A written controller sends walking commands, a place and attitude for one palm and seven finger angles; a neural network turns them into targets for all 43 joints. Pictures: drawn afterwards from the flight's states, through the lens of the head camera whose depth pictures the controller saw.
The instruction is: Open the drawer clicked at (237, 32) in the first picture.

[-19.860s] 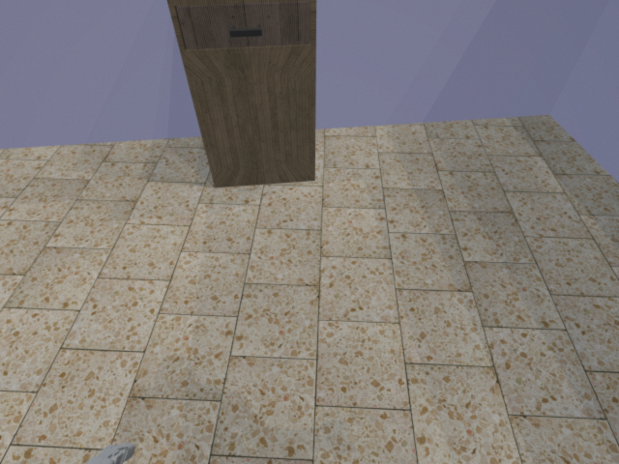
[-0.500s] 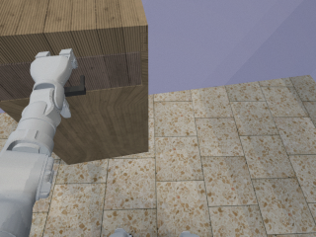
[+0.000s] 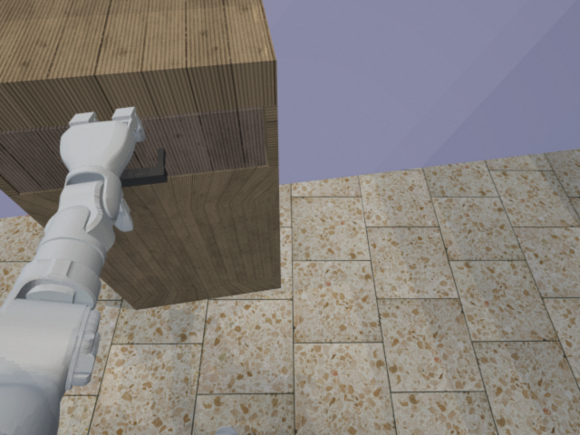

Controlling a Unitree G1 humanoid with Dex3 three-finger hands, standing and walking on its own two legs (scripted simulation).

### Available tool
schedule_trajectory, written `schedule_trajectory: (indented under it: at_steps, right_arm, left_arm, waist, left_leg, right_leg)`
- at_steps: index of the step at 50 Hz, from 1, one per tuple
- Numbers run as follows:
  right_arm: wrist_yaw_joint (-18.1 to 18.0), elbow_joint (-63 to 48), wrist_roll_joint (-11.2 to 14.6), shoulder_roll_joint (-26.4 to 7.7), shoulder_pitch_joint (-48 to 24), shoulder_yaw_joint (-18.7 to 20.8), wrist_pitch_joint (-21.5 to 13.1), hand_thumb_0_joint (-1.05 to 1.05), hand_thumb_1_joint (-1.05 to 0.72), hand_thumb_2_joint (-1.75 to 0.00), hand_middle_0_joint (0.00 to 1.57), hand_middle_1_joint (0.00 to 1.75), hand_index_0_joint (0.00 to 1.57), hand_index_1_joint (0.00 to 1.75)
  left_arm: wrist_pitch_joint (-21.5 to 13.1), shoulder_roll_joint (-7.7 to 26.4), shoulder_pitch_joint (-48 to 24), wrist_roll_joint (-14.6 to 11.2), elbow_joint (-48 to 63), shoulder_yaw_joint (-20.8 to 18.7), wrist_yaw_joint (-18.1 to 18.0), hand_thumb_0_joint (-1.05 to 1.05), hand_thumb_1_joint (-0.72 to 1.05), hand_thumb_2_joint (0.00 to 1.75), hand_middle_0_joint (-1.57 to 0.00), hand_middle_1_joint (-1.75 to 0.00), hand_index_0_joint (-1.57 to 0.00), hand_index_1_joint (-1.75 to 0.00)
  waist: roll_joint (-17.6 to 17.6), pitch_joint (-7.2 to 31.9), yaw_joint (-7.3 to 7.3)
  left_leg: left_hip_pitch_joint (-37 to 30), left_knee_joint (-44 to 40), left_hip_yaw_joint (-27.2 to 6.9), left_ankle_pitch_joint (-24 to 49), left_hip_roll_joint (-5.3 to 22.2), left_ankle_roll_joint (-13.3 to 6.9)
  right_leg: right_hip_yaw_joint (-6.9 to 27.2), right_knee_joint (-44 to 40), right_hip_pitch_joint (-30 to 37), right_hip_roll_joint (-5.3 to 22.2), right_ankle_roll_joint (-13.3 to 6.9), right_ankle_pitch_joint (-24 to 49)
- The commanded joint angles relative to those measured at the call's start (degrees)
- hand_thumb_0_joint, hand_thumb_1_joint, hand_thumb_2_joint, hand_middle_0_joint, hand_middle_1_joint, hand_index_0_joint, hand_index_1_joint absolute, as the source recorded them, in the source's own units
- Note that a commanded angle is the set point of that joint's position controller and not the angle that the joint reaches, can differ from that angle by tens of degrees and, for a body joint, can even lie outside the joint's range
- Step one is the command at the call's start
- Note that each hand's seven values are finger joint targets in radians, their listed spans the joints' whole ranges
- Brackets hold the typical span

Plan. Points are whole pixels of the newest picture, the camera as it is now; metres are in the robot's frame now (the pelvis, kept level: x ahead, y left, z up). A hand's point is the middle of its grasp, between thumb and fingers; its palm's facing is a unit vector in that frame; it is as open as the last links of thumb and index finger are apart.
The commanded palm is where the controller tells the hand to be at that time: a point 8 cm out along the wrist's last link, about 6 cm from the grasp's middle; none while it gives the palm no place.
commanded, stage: re-aim the fingers above the handle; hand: left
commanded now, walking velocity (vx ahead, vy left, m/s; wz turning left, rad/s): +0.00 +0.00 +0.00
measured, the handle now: (133, 167) +0.54 +0.24 +0.00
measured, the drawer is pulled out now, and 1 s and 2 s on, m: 0.00 0.00 0.00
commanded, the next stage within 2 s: lower the fingers behind the handle in 0.10 s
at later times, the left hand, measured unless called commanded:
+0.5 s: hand (119, 190) +0.48 +0.24 +0.03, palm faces -0.09 -0.02 -1.00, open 13.9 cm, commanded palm +0.47 +0.24 +0.09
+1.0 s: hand (130, 195) +0.48 +0.23 +0.00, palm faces -0.09 -0.03 -1.00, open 13.9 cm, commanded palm +0.47 +0.23 +0.06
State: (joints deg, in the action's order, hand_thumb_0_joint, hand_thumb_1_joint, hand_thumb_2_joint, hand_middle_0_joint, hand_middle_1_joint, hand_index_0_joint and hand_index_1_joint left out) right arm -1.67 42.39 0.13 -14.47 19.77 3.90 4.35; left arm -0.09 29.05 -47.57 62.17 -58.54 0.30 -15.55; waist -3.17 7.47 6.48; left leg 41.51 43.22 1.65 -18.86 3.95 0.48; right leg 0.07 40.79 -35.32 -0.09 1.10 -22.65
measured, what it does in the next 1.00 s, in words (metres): stands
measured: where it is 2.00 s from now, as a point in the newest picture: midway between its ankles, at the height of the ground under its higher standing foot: outside the picture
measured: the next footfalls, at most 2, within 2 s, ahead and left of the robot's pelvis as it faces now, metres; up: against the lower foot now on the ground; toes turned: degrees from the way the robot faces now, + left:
none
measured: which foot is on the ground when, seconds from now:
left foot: down 0.00-1.00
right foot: down 0.00-1.00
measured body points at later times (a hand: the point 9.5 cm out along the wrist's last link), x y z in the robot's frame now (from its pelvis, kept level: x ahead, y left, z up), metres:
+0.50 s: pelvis -0.01 +0.00 +0.00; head +0.09 +0.00 +0.43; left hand +0.48 +0.24 +0.08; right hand -0.01 -0.28 -0.13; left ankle +0.01 +0.12 -0.71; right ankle -0.04 -0.14 -0.71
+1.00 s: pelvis -0.01 +0.01 -0.01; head +0.10 +0.02 +0.42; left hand +0.48 +0.23 +0.06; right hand -0.02 -0.26 -0.14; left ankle +0.01 +0.13 -0.71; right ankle -0.04 -0.14 -0.71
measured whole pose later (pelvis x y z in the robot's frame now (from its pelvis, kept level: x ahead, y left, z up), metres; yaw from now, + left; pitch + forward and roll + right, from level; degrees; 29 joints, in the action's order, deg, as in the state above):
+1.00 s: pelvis -0.01 +0.01 -0.01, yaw -1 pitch +21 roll -2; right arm -1.6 43.2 -1.2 -13.3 21.1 3.5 3.5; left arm -0.9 28.8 -48.6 63.0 -63.4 0.4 -16.8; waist -2.9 8.4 7.8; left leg 49.1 48.8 2.1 -20.5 4.1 -0.5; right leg 0.9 45.6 -42.8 -0.2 2.1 -23.6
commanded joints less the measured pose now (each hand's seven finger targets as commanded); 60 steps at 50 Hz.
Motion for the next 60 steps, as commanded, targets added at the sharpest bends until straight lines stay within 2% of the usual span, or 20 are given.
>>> schedule_trajectory:
  at_steps: [1, 4, 8, 10, 14, 15, 18, 19, 22, 27, 29, 33, 37, 39, 42, 47, 53, 55, 58, 60]
  right_arm:
    - [-0.4, -3.6, 0.0, -9.1, 6.8, 3.1, -0.6, 0.00, -0.90, -0.90, 0.20, 0.30, 0.20, 0.30]
    - [-0.9, -3.7, 0.1, -9.4, 6.7, 3.2, -0.7, 0.00, -0.90, -0.90, 0.20, 0.30, 0.20, 0.30]
    - [-1.9, -3.5, 0.3, -9.4, 6.4, 2.6, -0.8, 0.00, -0.90, -0.90, 0.20, 0.30, 0.20, 0.30]
    - [-2.1, -3.5, 0.3, -9.4, 6.3, 2.3, -0.9, 0.00, -0.90, -0.90, 0.20, 0.30, 0.20, 0.30]
    - [-1.8, -3.8, 0.0, -9.1, 6.9, 2.5, -1.4, 0.00, -0.90, -0.90, 0.20, 0.30, 0.20, 0.30]
    - [-1.6, -3.9, -0.2, -8.8, 7.2, 2.6, -1.5, 0.00, -0.90, -0.90, 0.20, 0.30, 0.20, 0.30]
    - [-1.3, -3.7, -0.3, -9.2, 8.0, 2.8, -1.5, 0.00, -0.90, -0.90, 0.20, 0.30, 0.20, 0.30]
    - [-1.2, -3.8, -0.3, -9.2, 8.2, 2.8, -1.6, 0.00, -0.90, -0.90, 0.20, 0.30, 0.20, 0.30]
    - [-1.4, -2.9, -0.5, -9.5, 8.8, 3.1, -1.6, 0.00, -0.90, -0.90, 0.20, 0.30, 0.20, 0.30]
    - [-1.5, -2.0, -1.0, -9.5, 9.3, 3.5, -2.1, 0.00, -0.90, -0.90, 0.20, 0.30, 0.20, 0.30]
    - [-1.2, -1.5, -1.2, -9.2, 9.8, 3.6, -2.3, 0.00, -0.90, -0.90, 0.20, 0.30, 0.20, 0.30]
    - [-0.7, -1.1, -1.4, -9.5, 9.8, 3.2, -1.9, 0.00, -0.90, -0.90, 0.20, 0.30, 0.20, 0.30]
    - [-0.2, -1.0, -1.3, -9.8, 9.8, 3.0, -1.6, 0.00, -0.90, -0.90, 0.20, 0.30, 0.20, 0.30]
    - [-0.3, -1.4, -1.3, -9.9, 10.1, 3.1, -1.5, 0.00, -0.90, -0.90, 0.20, 0.30, 0.20, 0.30]
    - [-0.7, -1.5, -1.4, -9.6, 10.4, 3.2, -1.5, 0.00, -0.90, -0.90, 0.20, 0.30, 0.20, 0.30]
    - [-0.7, -1.7, -1.4, -9.4, 10.0, 3.1, -1.3, 0.00, -0.90, -0.90, 0.20, 0.30, 0.20, 0.30]
    - [-0.7, -1.6, -1.7, -9.3, 9.2, 3.1, -1.5, 0.00, -0.90, -0.90, 0.20, 0.30, 0.20, 0.30]
    - [-0.7, -1.5, -1.7, -8.9, 9.1, 3.2, -1.8, 0.00, -0.90, -0.90, 0.20, 0.30, 0.20, 0.30]
    - [-0.4, -1.0, -1.9, -9.2, 9.5, 3.3, -2.1, 0.00, -0.90, -0.90, 0.20, 0.30, 0.20, 0.30]
    - [-0.3, -0.8, -2.0, -9.2, 9.4, 3.4, -2.2, 0.00, -0.90, -0.90, 0.20, 0.30, 0.20, 0.30]
  left_arm:
    - [2.0, 11.8, -25.1, -0.6, 10.6, -0.7, -1.4, 0.00, -0.50, 0.30, -0.30, -1.20, -0.30, -1.20]
    - [1.3, 12.0, -25.8, -1.5, 11.4, -0.4, 0.3, 0.00, -0.50, 0.30, -0.30, -1.20, -0.30, -1.20]
    - [-0.5, 15.4, -27.9, -0.9, 10.0, -1.9, 0.9, 0.00, -0.50, 0.30, -0.30, -1.20, -0.30, -1.20]
    - [-1.3, 18.1, -28.0, -0.4, 9.1, -3.8, 0.3, 0.00, -0.50, 0.30, -0.30, -1.20, -0.30, -1.20]
    - [-2.3, 16.8, -26.6, 0.6, 8.8, -3.5, -1.1, 0.00, -0.50, 0.30, -0.30, -1.20, -0.30, -1.20]
    - [-2.1, 14.4, -25.0, 0.6, 7.6, -2.0, -1.2, 0.00, -0.50, 0.30, -0.30, -1.20, -0.30, -1.20]
    - [-1.7, 16.1, -24.1, 0.3, 6.5, -3.6, -1.3, 0.00, -0.50, 0.30, -0.30, -1.20, -0.30, -1.20]
    - [-1.7, 14.1, -25.1, 0.0, 7.7, -1.9, -1.2, 0.00, -0.50, 0.30, -0.30, -1.20, -0.30, -1.20]
    - [-2.3, 15.2, -27.4, -0.1, 8.3, -2.7, -1.5, 0.00, -0.50, 0.30, -0.30, -1.20, -0.30, -1.20]
    - [-4.3, 16.7, -30.0, 0.7, 11.8, -4.2, -3.2, 0.00, -0.50, 0.30, -0.30, -1.20, -0.30, -1.20]
    - [-4.3, 14.8, -30.0, 1.1, 11.9, -3.3, -4.4, 0.00, -0.50, 0.30, -0.30, -1.20, -0.30, -1.20]
    - [-1.7, 17.0, -27.0, 1.5, 7.1, -5.5, -6.0, 0.00, -0.50, 0.30, -0.30, -1.20, -0.30, -1.20]
    - [1.8, 14.3, -26.9, 1.4, 2.8, -3.1, -5.7, 0.00, -0.50, 0.30, -0.30, -1.20, -0.30, -1.20]
    - [1.9, 15.9, -27.1, 1.4, 4.4, -3.9, -5.0, 0.00, -0.50, 0.30, -0.30, -1.20, -0.30, -1.20]
    - [0.3, 14.8, -27.6, 0.8, 6.4, -3.2, -3.5, 0.00, -0.50, 0.30, -0.30, -1.20, -0.30, -1.20]
    - [-0.9, 12.1, -23.7, 0.8, 5.1, -2.0, -3.0, 0.00, -0.50, 0.30, -0.30, -1.20, -0.30, -1.20]
    - [-2.8, 14.7, -23.2, 1.7, 6.2, -4.7, -6.1, 0.00, -0.50, 0.30, -0.30, -1.20, -0.30, -1.20]
    - [-2.4, 11.8, -24.3, 2.4, 5.6, -2.2, -7.2, 0.00, -0.50, 0.30, -0.30, -1.20, -0.30, -1.20]
    - [-1.1, 12.3, -26.2, 2.9, 4.9, -2.5, -8.6, 0.00, -0.50, 0.30, -0.30, -1.20, -0.30, -1.20]
    - [-0.1, 11.1, -28.3, 2.7, 4.9, -1.4, -9.1, 0.00, -0.50, 0.30, -0.30, -1.20, -0.30, -1.20]
  waist:
    - [-1.6, 23.1, 0.72]
    - [1.5, 23.1, 1.33]
    - [2.2, 19.5, 1.93]
    - [1.6, 18.1, 1.29]
    - [-2.0, 21.0, 0.49]
    - [-2.1, 21.9, 0.47]
    - [-0.3, 23.0, 0.48]
    - [-0.6, 24.1, 0.83]
    - [0.8, 23.9, 1.91]
    - [-3.6, 26.3, 1.82]
    - [-5.7, 26.7, 1.78]
    - [-4.0, 26.0, 1.16]
    - [-2.0, 23.8, 2.04]
    - [-2.5, 27.1, 1.51]
    - [-2.5, 28.2, 2.22]
    - [-2.0, 23.8, 1.66]
    - [-1.9, 23.8, 1.43]
    - [-2.3, 22.9, 2.22]
    - [-4.4, 25.1, 2.24]
    - [-4.1, 26.1, 3.21]
  left_leg:
    - [-22.9, -1.9, 1.1, 23.9, -3.9, -2.7]
    - [-22.7, -2.2, 1.0, 22.6, -4.0, -3.1]
    - [-19.7, -2.6, 1.1, 18.3, -4.4, -3.4]
    - [-17.8, -2.8, 0.9, 16.5, -4.5, -3.2]
    - [-18.7, -1.5, 1.1, 19.3, -4.3, -2.8]
    - [-19.0, -1.2, 1.2, 19.9, -4.4, -2.7]
    - [-18.0, -0.4, 1.3, 20.9, -4.1, -2.8]
    - [-18.5, -0.3, 1.2, 20.9, -4.2, -2.8]
    - [-17.9, 0.3, 0.9, 20.7, -4.0, -3.0]
    - [-20.1, 1.7, -0.2, 22.5, -3.8, -2.7]
    - [-21.4, 2.3, -0.5, 24.5, -3.5, -2.4]
    - [-18.0, 2.6, -0.3, 23.9, -3.4, -2.2]
    - [-16.5, 2.1, -0.1, 22.3, -3.2, -2.2]
    - [-17.8, 2.4, -0.1, 23.0, -3.1, -2.2]
    - [-19.3, 3.1, -0.4, 24.6, -2.9, -2.4]
    - [-17.5, 2.9, -0.5, 23.0, -2.8, -2.3]
    - [-14.7, 4.3, -0.6, 20.2, -2.9, -2.4]
    - [-13.9, 4.6, -0.8, 18.1, -3.1, -2.3]
    - [-15.4, 5.1, -1.3, 19.0, -2.8, -1.9]
    - [-15.4, 5.7, -1.4, 18.3, -2.7, -2.0]
  right_leg:
    - [-2.4, -4.4, 5.0, -4.2, -2.0, 24.3]
    - [-1.8, -5.1, 6.2, -4.0, -1.6, 24.8]
    - [-1.2, -5.8, 5.3, -3.5, -1.4, 22.0]
    - [-1.2, -5.6, 4.8, -3.3, -1.5, 20.0]
    - [-1.5, -3.8, 3.3, -3.6, -2.0, 20.9]
    - [-1.7, -3.6, 3.2, -3.7, -2.1, 21.1]
    - [-1.5, -2.9, 3.9, -3.7, -1.8, 23.0]
    - [-1.6, -2.9, 3.7, -3.8, -1.8, 22.9]
    - [-1.4, -2.9, 3.1, -3.8, -1.7, 23.1]
    - [-1.7, -1.4, -0.6, -4.2, -2.2, 21.3]
    - [-2.3, -0.6, -2.6, -4.4, -2.3, 21.3]
    - [-2.6, 0.4, -2.3, -4.3, -2.2, 21.3]
    - [-3.0, 0.0, -2.9, -4.4, -2.3, 20.2]
    - [-2.7, 0.4, -1.8, -4.4, -2.2, 21.1]
    - [-2.4, 0.3, -1.8, -4.4, -2.1, 22.2]
    - [-2.9, 0.5, -4.5, -4.4, -2.4, 19.6]
    - [-2.5, 1.9, -5.6, -4.3, -2.3, 18.2]
    - [-2.6, 2.0, -7.5, -4.3, -2.3, 16.2]
    - [-3.1, 3.1, -9.5, -4.3, -2.5, 15.0]
    - [-2.9, 3.1, -10.3, -4.2, -2.3, 14.6]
